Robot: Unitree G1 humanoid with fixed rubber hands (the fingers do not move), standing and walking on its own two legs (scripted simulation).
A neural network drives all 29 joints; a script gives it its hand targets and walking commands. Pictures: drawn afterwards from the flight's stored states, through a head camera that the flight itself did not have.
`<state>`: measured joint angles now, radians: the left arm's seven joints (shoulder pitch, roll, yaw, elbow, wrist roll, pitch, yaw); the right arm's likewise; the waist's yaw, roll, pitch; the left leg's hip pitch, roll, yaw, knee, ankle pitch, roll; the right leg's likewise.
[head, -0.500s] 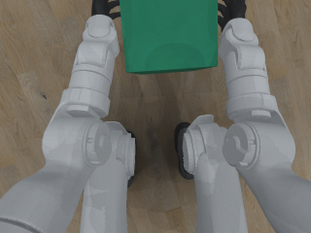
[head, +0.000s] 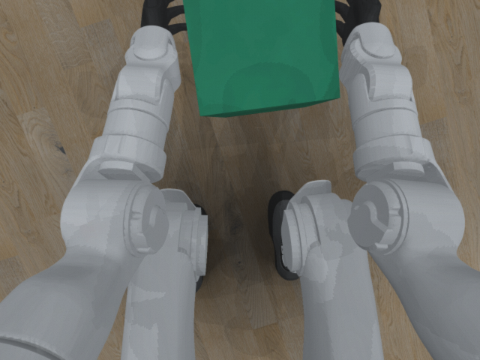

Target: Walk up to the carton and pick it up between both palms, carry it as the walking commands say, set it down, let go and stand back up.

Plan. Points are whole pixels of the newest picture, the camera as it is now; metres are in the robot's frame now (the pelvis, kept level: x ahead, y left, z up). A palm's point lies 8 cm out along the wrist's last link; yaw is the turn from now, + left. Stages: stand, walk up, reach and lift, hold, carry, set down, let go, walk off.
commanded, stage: set down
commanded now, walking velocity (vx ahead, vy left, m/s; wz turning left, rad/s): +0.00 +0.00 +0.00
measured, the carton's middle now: (261, 61) +0.50 -0.05 -0.23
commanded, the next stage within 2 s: none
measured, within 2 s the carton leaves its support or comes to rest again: rests again in 1.14 s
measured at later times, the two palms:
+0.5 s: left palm (160, 32) +0.53 +0.09 -0.16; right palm (358, 29) +0.52 -0.17 -0.14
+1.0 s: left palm (156, 34) +0.53 +0.10 -0.16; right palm (358, 38) +0.51 -0.18 -0.15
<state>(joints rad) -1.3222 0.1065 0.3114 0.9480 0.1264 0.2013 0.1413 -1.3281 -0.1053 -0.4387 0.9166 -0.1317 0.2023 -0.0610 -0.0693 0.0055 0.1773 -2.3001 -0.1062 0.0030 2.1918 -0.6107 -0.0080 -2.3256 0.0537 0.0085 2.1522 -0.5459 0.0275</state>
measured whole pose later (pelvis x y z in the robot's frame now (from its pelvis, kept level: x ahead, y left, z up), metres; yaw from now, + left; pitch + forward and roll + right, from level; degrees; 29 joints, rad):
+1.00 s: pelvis -0.01 +0.00 +0.00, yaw +0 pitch +37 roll +0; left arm -1.37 0.17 0.24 1.06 0.08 0.07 0.13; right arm -1.37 -0.17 -0.38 1.06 -0.05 0.06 -0.09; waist -0.07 -0.01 0.29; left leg -2.25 -0.11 0.00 2.20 -0.60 -0.02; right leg -2.27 0.06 0.01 2.16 -0.53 0.03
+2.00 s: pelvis +0.01 +0.00 +0.14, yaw +0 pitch +45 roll +0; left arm -1.15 0.22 0.21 0.89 -0.02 0.14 0.11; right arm -1.08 -0.16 -0.30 0.81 0.03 0.12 -0.11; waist -0.06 0.01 -0.03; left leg -1.95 -0.09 -0.03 1.69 -0.53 -0.01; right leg -1.98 0.06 0.03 1.66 -0.47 0.02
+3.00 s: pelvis +0.08 -0.02 +0.36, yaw +0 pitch +32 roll +0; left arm -0.36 0.10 0.17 0.54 0.10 0.06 0.05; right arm -0.32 -0.14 -0.20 0.52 -0.09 0.05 0.05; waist -0.03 0.00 -0.06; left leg -1.02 -0.06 -0.08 0.74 -0.29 -0.01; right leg -1.05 0.05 0.05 0.73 -0.25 -0.02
